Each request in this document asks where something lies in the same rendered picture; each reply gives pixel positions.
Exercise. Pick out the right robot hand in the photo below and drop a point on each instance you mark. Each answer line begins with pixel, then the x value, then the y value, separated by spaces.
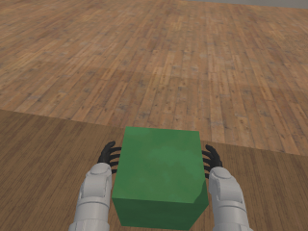
pixel 215 159

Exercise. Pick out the carton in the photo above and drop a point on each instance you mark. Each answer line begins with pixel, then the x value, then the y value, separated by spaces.
pixel 160 179

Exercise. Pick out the left robot hand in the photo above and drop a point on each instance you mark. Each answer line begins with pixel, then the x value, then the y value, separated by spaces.
pixel 106 156

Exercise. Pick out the right robot forearm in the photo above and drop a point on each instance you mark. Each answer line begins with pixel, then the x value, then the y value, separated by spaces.
pixel 227 201

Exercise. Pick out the left robot forearm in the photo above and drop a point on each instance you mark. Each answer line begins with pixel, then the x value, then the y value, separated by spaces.
pixel 93 203

